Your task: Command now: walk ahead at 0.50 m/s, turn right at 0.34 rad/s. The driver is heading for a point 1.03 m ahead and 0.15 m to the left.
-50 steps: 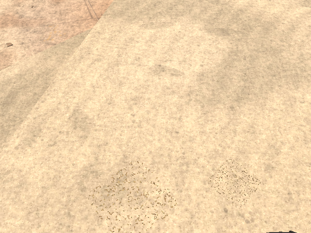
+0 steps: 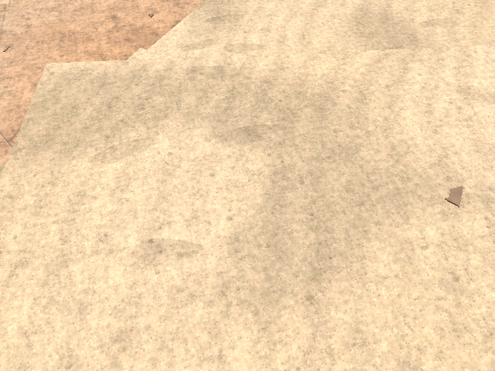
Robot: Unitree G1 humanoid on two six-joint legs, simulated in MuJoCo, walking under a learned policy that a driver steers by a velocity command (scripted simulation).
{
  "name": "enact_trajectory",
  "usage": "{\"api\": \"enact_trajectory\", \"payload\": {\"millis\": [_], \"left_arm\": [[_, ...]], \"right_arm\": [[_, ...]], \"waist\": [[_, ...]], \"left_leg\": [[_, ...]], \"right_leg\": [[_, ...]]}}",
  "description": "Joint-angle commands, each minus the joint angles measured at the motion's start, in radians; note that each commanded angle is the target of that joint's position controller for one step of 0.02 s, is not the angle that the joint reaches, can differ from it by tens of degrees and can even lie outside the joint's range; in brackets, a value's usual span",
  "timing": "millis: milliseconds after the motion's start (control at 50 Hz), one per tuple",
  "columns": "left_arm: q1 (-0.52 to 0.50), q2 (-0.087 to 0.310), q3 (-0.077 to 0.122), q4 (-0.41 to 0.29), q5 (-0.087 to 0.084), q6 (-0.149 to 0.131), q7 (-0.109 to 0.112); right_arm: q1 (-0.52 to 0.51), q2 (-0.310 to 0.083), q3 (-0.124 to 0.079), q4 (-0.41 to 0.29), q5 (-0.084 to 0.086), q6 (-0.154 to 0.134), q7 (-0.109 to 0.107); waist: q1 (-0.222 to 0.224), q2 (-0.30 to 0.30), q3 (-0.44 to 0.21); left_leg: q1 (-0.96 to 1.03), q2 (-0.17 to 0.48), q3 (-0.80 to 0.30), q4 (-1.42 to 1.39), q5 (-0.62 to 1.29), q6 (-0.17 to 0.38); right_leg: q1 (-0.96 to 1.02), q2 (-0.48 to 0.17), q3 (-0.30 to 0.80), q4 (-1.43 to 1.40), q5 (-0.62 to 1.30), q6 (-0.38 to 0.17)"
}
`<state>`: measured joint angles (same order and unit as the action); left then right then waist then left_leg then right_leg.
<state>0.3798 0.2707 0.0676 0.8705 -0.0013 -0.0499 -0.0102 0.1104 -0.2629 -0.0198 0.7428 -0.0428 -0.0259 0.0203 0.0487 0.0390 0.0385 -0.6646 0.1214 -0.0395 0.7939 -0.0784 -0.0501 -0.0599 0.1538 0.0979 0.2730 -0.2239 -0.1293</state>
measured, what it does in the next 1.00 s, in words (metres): walks ahead: left foot, then right foot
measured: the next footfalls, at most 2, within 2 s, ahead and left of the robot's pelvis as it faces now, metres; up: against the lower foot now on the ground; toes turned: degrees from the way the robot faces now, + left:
left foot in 0.18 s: +0.28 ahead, +0.13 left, +0.00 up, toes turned -2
right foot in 0.70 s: +0.54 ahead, -0.09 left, +0.00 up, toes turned -5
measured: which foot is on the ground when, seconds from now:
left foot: up 0.00-0.16, down 0.18-0.72, up 0.74-1.00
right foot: down 0.00-0.20, up 0.22-0.68, down 0.70-1.00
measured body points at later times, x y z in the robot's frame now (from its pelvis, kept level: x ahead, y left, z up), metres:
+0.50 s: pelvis +0.28 +0.05 +0.00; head +0.30 +0.06 +0.45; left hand +0.43 +0.29 -0.12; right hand +0.25 -0.21 -0.13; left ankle +0.24 +0.13 -0.74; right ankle +0.38 -0.10 -0.69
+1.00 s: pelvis +0.54 -0.01 +0.00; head +0.56 -0.01 +0.45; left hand +0.53 +0.26 -0.13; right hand +0.66 -0.26 -0.13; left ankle +0.62 +0.15 -0.67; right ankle +0.50 -0.08 -0.74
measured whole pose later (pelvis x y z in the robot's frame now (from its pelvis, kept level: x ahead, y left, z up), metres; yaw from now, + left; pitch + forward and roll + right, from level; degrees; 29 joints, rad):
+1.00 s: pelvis +0.54 -0.01 +0.00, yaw +7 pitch +0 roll -1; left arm 0.36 0.23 0.04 0.92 0.02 -0.10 0.01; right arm 0.22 -0.27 -0.07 0.87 -0.03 0.00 0.05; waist 0.01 0.04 0.03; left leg -0.65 0.09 0.00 0.99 -0.12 0.04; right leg -0.05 0.02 -0.21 0.25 -0.21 -0.06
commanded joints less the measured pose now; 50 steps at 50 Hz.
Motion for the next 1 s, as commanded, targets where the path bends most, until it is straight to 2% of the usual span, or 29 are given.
{"api": "enact_trajectory", "payload": {"millis": [20, 60, 100, 140, 160, 180, 200, 220, 240, 260, 280, 300, 360, 420, 480, 520, 600, 640, 660, 680, 700, 720, 740, 760, 780, 800, 840, 900, 1000], "left_arm": [[0.093, 0.135, 0.027, -0.023, 0.005, -0.013, 0.009], [0.109, 0.141, 0.024, -0.017, 0.013, -0.015, 0.015], [0.089, 0.157, 0.024, -0.018, 0.019, -0.018, 0.022], [0.044, 0.175, 0.026, -0.021, 0.021, -0.023, 0.025], [0.029, 0.177, 0.024, -0.019, 0.022, -0.024, 0.021], [0.027, 0.148, 0.013, -0.03, 0.017, -0.029, 0.016], [0.139, 0.056, -0.007, -0.054, -0.017, -0.031, 0.01], [0.15, 0.107, -0.001, -0.039, 0.006, -0.028, 0.012], [0.074, 0.126, 0.004, -0.041, 0.025, -0.021, 0.012], [0.004, 0.114, -0.003, -0.054, 0.03, -0.022, 0.002], [-0.023, 0.099, -0.006, -0.062, 0.029, -0.017, -0.005], [-0.021, 0.092, -0.008, -0.063, 0.038, -0.007, -0.011], [-0.012, 0.069, -0.018, -0.052, 0.045, 0.01, -0.023], [-0.138, 0.057, -0.028, -0.091, 0.044, 0.013, -0.027], [-0.261, 0.032, -0.042, -0.128, 0.038, 0.009, -0.031], [-0.327, 0.02, -0.051, -0.146, 0.033, 0.006, -0.032], [-0.405, 0.037, -0.049, -0.172, 0.03, 0.0, -0.026], [-0.38, 0.05, -0.043, -0.172, 0.032, -0.009, -0.019], [-0.316, 0.062, -0.036, -0.153, 0.035, -0.015, -0.013], [-0.185, 0.08, -0.025, -0.108, 0.041, -0.027, -0.004], [-0.02, 0.134, -0.006, -0.064, 0.06, -0.039, 0.01], [0.09, 0.248, 0.024, -0.062, 0.082, -0.038, 0.022], [0.074, 0.226, 0.026, -0.057, 0.048, -0.02, 0.016], [-0.024, 0.158, 0.008, -0.07, 0.033, -0.015, 0.013], [-0.099, 0.097, -0.006, -0.079, 0.028, -0.02, 0.009], [-0.13, 0.064, -0.014, -0.077, 0.027, -0.027, 0.01], [-0.135, 0.049, -0.018, -0.06, 0.023, -0.042, 0.016], [-0.1, 0.066, -0.008, -0.037, 0.015, -0.065, 0.017], [-0.044, 0.057, -0.007, 0.002, 0.019, -0.065, 0.019]], "right_arm": [[-0.12, -0.059, -0.006, -0.09, 0.006, -0.018, 0.006], [-0.16, -0.065, -0.004, -0.105, 0.009, -0.026, 0.009], [-0.141, -0.083, -0.009, -0.108, 0.011, -0.033, 0.009], [-0.008, -0.116, -0.025, -0.068, 0.013, -0.041, -0.001], [0.129, -0.132, -0.035, -0.023, 0.013, -0.049, -0.012], [0.28, -0.176, -0.049, 0.006, -0.002, -0.058, -0.026], [0.378, -0.289, -0.078, 0.01, -0.023, -0.056, -0.034], [0.345, -0.253, -0.078, 0.029, 0.006, -0.039, -0.02], [0.245, -0.179, -0.063, 0.012, 0.022, -0.034, -0.015], [0.181, -0.119, -0.048, 0.005, 0.024, -0.037, -0.009], [0.16, -0.094, -0.039, 0.013, 0.019, -0.041, -0.01], [0.164, -0.082, -0.034, 0.03, 0.022, -0.048, -0.013], [0.214, -0.096, -0.037, 0.068, 0.033, -0.071, -0.007], [0.258, -0.104, -0.041, 0.1, 0.037, -0.073, -0.005], [0.295, -0.1, -0.039, 0.127, 0.04, -0.07, -0.004], [0.328, -0.109, -0.042, 0.145, 0.039, -0.071, -0.005], [0.376, -0.118, -0.043, 0.178, 0.032, -0.064, -0.012], [0.364, -0.133, -0.046, 0.186, 0.027, -0.059, -0.019], [0.348, -0.143, -0.048, 0.186, 0.027, -0.056, -0.022], [0.333, -0.144, -0.047, 0.188, 0.031, -0.053, -0.022], [0.325, -0.12, -0.039, 0.172, 0.038, -0.056, -0.02], [0.4, -0.007, -0.012, 0.129, 0.072, -0.059, -0.015], [0.403, -0.084, -0.035, 0.146, 0.052, -0.047, -0.026], [0.345, -0.111, -0.048, 0.146, 0.038, -0.038, -0.026], [0.304, -0.085, -0.044, 0.141, 0.037, -0.037, -0.017], [0.29, -0.067, -0.044, 0.144, 0.034, -0.028, -0.011], [0.302, -0.045, -0.045, 0.151, 0.013, -0.001, 0.004], [0.236, -0.029, -0.048, 0.122, 0.014, 0.016, 0.019], [0.066, -0.01, -0.04, 0.058, 0.014, 0.017, 0.035]], "waist": [[0.043, -0.099, -0.004], [0.054, -0.104, 0.005], [0.029, -0.114, 0.01], [-0.038, -0.124, -0.028], [-0.105, -0.093, -0.095], [-0.169, -0.043, -0.198], [-0.145, 0.164, -0.342], [-0.12, 0.181, -0.324], [-0.087, 0.054, -0.146], [-0.08, -0.016, -0.065], [-0.061, 0.0, -0.021], [-0.041, 0.032, -0.005], [-0.025, 0.048, -0.02], [-0.043, 0.034, 0.015], [-0.069, 0.033, 0.031], [-0.089, 0.034, 0.032], [-0.108, 0.033, 0.04], [-0.081, 0.033, 0.033], [-0.049, 0.033, 0.005], [0.012, 0.004, -0.063], [0.074, -0.045, -0.176], [0.073, -0.241, -0.339], [0.063, -0.228, -0.354], [0.021, -0.135, -0.19], [-0.002, -0.111, -0.088], [-0.024, -0.122, -0.035], [-0.06, -0.142, -0.005], [-0.073, -0.112, 0.005], [-0.051, -0.105, 0.045]], "left_leg": [[0.003, -0.049, 0.061, -0.107, 0.083, 0.015], [0.015, -0.066, 0.067, -0.164, 0.074, 0.037], [0.078, -0.083, 0.059, -0.221, 0.023, 0.071], [0.268, -0.132, 0.071, -0.272, -0.063, 0.108], [0.431, -0.154, 0.085, -0.331, -0.051, 0.13], [0.664, -0.037, -0.031, -0.346, -0.091, 0.172], [0.943, 0.24, -0.467, -0.384, -0.202, 0.293], [0.911, 0.299, -0.728, -0.518, -0.25, 0.341], [0.759, 0.263, -0.59, -0.529, -0.343, 0.327], [0.639, 0.211, -0.456, -0.557, -0.307, 0.303], [0.567, 0.159, -0.352, -0.587, -0.228, 0.272], [0.517, 0.12, -0.277, -0.607, -0.148, 0.251], [0.506, 0.088, -0.175, -0.637, 0.048, 0.26], [0.535, 0.071, -0.114, -0.684, 0.085, 0.268], [0.552, 0.034, -0.046, -0.684, 0.155, 0.248], [0.57, 0.034, -0.024, -0.673, 0.203, 0.239], [0.659, 0.08, -0.045, -0.616, 0.3, 0.23], [0.696, 0.098, -0.07, -0.547, 0.406, 0.222], [0.698, 0.092, -0.071, -0.472, 0.507, 0.211], [0.667, 0.055, -0.045, -0.322, 0.554, 0.194], [0.525, 0.004, -0.015, -0.108, 0.397, 0.175], [0.199, -0.13, 0.07, 0.247, -0.091, 0.127], [0.079, -0.173, 0.018, 0.396, -0.443, 0.135], [0.041, -0.11, -0.027, 0.429, -0.375, 0.144], [0.049, -0.072, -0.023, 0.395, -0.301, 0.141], [0.079, -0.049, -0.016, 0.355, -0.261, 0.137], [0.129, -0.033, -0.004, 0.338, -0.216, 0.119], [0.058, -0.021, 0.005, 0.325, -0.124, 0.103], [-0.02, -0.02, 0.044, 0.12, 0.046, 0.086]], "right_leg": [[0.047, -0.254, 0.151, -0.042, 0.461, -0.082], [0.096, -0.28, 0.164, -0.023, 0.501, -0.081], [0.12, -0.311, 0.178, 0.005, 0.557, -0.065], [0.106, -0.306, 0.158, 0.111, 0.757, -0.033], [0.087, -0.266, 0.119, 0.27, 0.813, -0.015], [-0.043, -0.221, 0.086, 0.494, 0.636, 0.002], [-0.331, -0.069, -0.008, 0.857, 0.14, 0.051], [-0.492, -0.024, 0.007, 0.981, -0.289, 0.046], [-0.547, -0.093, 0.03, 1.02, -0.214, 0.041], [-0.539, -0.132, 0.023, 0.968, -0.145, 0.042], [-0.519, -0.163, 0.008, 0.91, -0.116, 0.045], [-0.485, -0.183, -0.004, 0.866, -0.102, 0.055], [-0.476, -0.2, -0.047, 0.821, -0.053, 0.08], [-0.575, -0.24, -0.085, 0.713, 0.047, 0.107], [-0.57, -0.243, -0.125, 0.532, 0.151, 0.123], [-0.535, -0.229, -0.146, 0.43, 0.199, 0.121], [-0.495, -0.205, -0.153, 0.324, 0.176, 0.094], [-0.44, -0.183, -0.147, 0.28, 0.105, 0.074], [-0.352, -0.158, -0.149, 0.247, 0.066, 0.061], [-0.178, -0.137, -0.157, 0.174, 0.089, 0.041], [0.077, -0.236, -0.061, 0.165, 0.076, 0.005], [0.398, -0.546, 0.331, 0.131, -0.025, -0.09], [0.346, -0.614, 0.533, 0.023, -0.074, -0.124], [0.204, -0.565, 0.395, -0.003, -0.141, -0.098], [0.074, -0.518, 0.271, -0.052, -0.113, -0.076], [-0.01, -0.473, 0.169, -0.09, -0.058, -0.041], [-0.096, -0.427, 0.04, -0.124, 0.053, -0.012], [-0.08, -0.419, -0.065, -0.153, 0.167, -0.021], [-0.038, -0.388, -0.212, -0.151, 0.279, -0.018]]}}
